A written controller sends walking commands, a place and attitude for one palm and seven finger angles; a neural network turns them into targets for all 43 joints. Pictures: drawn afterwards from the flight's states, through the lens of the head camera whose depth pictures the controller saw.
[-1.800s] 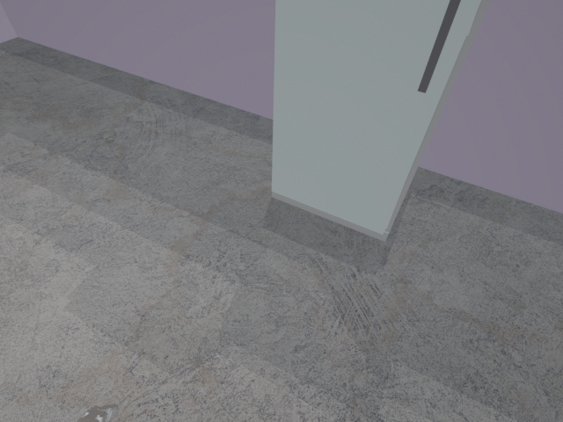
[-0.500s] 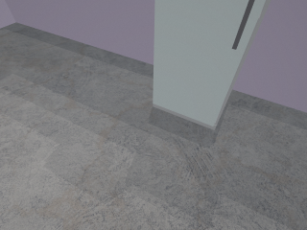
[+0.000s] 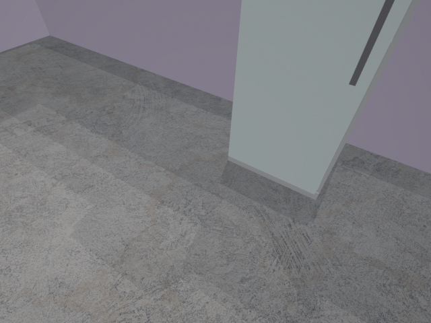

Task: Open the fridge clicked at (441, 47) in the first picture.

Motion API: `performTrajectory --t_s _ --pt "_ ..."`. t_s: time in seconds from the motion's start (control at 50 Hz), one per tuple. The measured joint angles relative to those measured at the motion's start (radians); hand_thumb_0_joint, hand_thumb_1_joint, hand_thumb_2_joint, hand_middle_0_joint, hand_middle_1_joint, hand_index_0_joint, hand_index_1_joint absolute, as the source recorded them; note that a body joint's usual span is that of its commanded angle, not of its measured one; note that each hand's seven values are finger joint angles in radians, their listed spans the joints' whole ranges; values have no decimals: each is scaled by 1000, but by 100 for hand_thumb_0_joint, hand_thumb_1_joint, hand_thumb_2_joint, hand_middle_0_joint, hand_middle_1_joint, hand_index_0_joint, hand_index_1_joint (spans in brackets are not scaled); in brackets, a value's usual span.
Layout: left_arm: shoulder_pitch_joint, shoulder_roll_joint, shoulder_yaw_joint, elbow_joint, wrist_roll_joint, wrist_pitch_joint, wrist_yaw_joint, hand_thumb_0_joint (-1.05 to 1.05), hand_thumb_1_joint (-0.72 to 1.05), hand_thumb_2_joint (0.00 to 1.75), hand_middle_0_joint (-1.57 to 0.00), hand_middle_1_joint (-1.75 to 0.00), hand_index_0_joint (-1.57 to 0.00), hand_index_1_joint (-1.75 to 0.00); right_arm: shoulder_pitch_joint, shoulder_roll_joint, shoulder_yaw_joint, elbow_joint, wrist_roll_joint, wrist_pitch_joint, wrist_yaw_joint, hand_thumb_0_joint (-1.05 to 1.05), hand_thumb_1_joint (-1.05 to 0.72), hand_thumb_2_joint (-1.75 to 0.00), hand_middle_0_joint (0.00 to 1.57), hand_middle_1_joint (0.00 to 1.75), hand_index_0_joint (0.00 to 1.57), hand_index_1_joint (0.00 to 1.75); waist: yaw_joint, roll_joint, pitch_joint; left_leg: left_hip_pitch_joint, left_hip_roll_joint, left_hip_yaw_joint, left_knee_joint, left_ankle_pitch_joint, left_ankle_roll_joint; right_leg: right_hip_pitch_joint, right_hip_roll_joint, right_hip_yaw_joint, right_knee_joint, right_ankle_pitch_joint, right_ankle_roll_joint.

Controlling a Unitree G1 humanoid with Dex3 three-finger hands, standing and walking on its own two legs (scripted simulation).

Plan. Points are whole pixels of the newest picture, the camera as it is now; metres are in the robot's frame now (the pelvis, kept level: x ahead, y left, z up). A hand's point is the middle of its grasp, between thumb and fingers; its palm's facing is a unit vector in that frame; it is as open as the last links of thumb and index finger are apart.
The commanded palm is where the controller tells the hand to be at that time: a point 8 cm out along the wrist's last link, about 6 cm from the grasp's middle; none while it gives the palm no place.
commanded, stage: walk to a spot facing it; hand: right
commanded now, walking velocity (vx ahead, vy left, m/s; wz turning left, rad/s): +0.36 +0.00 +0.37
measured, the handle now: (379, 25) +0.92 -0.47 +0.20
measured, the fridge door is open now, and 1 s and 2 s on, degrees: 0 0 0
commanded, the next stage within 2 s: turn to face it in 0.58 s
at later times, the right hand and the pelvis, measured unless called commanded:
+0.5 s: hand out of the picture +0.10 -0.16 -0.17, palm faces -0.02 +0.99 -0.15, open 7.4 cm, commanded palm none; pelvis +0.20 +0.00 -0.01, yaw +8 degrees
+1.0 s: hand (271, 195) +0.51 -0.15 -0.15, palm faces -0.19 +0.96 -0.18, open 7.3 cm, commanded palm none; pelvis +0.35 -0.01 +0.00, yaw +9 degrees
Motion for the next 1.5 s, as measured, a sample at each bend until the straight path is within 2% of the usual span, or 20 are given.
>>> performTrajectory --t_s 0.08,0.12,0.18,0.24,0.38,0.5,0.54,0.62,0.68,0.8,0.96,1.02,1.04,1.1,1.16,1.2,1.3,1.42,1.46,1.5 --pt "61 -15 11 3 0 -14 4 0 90 90 -20 -30 -21 -30 35 42 -9 -7 -1 -15 11 1 -91 -90 20 30 20 30 12 -23 34 -24 13 76 -6 24 1 25 -34 -29 51 -63 26" --pt "89 -20 15 22 -5 -3 5 0 90 90 -20 -30 -21 -30 38 60 -13 -13 -2 -46 5 1 -91 -90 20 30 20 30 15 -44 49 -13 -3 104 8 74 23 -47 -60 -10 242 -125 12" --pt "94 -34 16 51 -4 14 -1 1 90 90 -20 -30 -21 -30 73 83 -14 -17 6 -81 -18 0 -91 -90 20 30 20 30 -11 -33 51 45 -15 96 -37 28 47 -190 -42 18 537 -114 -4" --pt "59 -42 25 36 1 10 -5 1 90 90 -20 -30 -20 -30 124 109 -9 3 3 -87 -30 0 -91 -90 20 30 20 30 -20 -17 48 116 -23 59 -143 57 45 -313 -45 12 633 -28 4" --pt "-58 -65 38 -46 -5 -7 -18 1 90 90 -20 -30 -20 -30 195 160 4 65 -2 -94 -40 0 -91 -90 20 30 20 30 -7 -19 52 264 -29 2 -318 74 31 -486 -76 6 487 144 24" --pt "-132 -96 27 -81 -9 -28 -22 1 90 90 -19 -30 -20 -30 202 151 -8 78 -2 -97 -52 0 -91 -90 21 30 20 30 -31 -7 71 360 -16 -22 -311 -23 -2 -412 -36 -31 199 193 -14" --pt "-138 -107 22 -92 -2 -52 -14 0 90 90 -20 -30 -20 -30 205 144 -17 85 4 -92 -53 0 -91 -90 21 30 20 30 -23 1 71 314 -11 -28 -130 -98 -3 -348 -18 -41 144 212 -44" --pt "-118 -129 11 -94 -3 -69 3 0 90 90 -20 -30 -21 -30 129 112 -34 69 13 -63 -47 1 -91 -90 20 30 20 30 -27 31 82 19 2 -9 529 -71 16 -275 -24 -107 193 91 -89" --pt "-72 -131 31 -90 -15 -81 27 -1 92 90 -20 -30 -21 -30 53 86 -52 16 1 -46 -33 1 -91 -90 20 30 20 30 -17 30 76 -159 40 53 657 25 -2 -186 -25 -140 100 102 -83" --pt "16 -82 33 -51 -6 -71 38 -3 94 90 -20 -30 -21 -30 -82 55 -65 -79 -8 -28 -36 0 -92 -90 20 30 19 30 20 31 51 -301 98 88 449 155 -38 -84 0 -159 -32 118 -96" --pt "141 -108 19 12 1 -16 23 -1 92 90 -20 -30 -20 -30 -191 92 -28 -105 0 -12 -46 0 -92 -90 20 30 19 30 81 9 48 -150 89 97 91 116 -68 -60 44 -85 -26 75 -88" --pt "164 -121 22 21 0 6 18 0 91 90 -20 -30 -20 -30 -194 114 -20 -110 6 -13 -47 0 -91 -90 20 30 20 30 91 -8 47 -63 66 116 -36 134 -67 -76 51 -62 18 40 -75" --pt "170 -123 24 21 -4 11 16 0 91 90 -20 -30 -20 -30 -192 120 -17 -111 7 -19 -48 0 -91 -90 20 30 20 30 91 -15 46 -31 62 124 -89 152 -45 -89 53 -54 47 23 -69" --pt "151 -117 33 13 -12 33 12 0 91 90 -20 -30 -20 -30 -183 144 -7 -113 5 -37 -52 0 -91 -90 20 30 20 30 94 -51 66 -14 62 166 -81 117 1 -183 43 0 279 -109 -22" --pt "116 -107 43 -4 -10 55 5 1 90 90 -20 -30 -20 -30 -156 150 -7 -117 8 -39 -60 0 -91 -90 20 30 20 30 81 -50 75 20 83 201 -104 113 0 -287 30 23 539 -133 14" --pt "89 -94 51 -22 -8 63 1 1 90 90 -20 -30 -20 -30 -141 138 -22 -123 12 -42 -69 -1 -93 -90 21 30 20 30 70 -47 75 39 95 226 -119 113 -4 -333 11 33 613 -110 29" --pt "4 -49 66 -75 -5 73 -9 1 91 90 -20 -30 -20 -30 -105 89 -35 -119 -1 -27 -67 -1 -93 -90 21 30 20 30 46 -28 81 62 135 279 -106 91 -26 -343 -33 17 505 -72 46" --pt "-76 6 71 -155 -3 56 -18 0 91 90 -19 -30 -20 -30 -62 25 -52 -120 -3 -3 -53 0 -92 -90 20 30 20 30 15 10 97 36 202 333 32 6 -76 -237 -29 -33 204 42 20" --pt "-96 10 69 -177 -3 36 -18 0 91 90 -19 -30 -20 -30 -61 0 -62 -115 4 17 -50 0 -92 -90 20 30 20 30 9 40 106 -36 213 260 197 -84 -91 -255 0 -34 230 33 -36" --pt "-105 11 60 -189 -5 22 -14 0 91 90 -19 -30 -20 -30 -67 -14 -66 -111 4 39 -52 0 -92 -90 20 30 20 30 3 45 111 -119 173 173 379 -150 -96 -253 8 -26 227 19 -63"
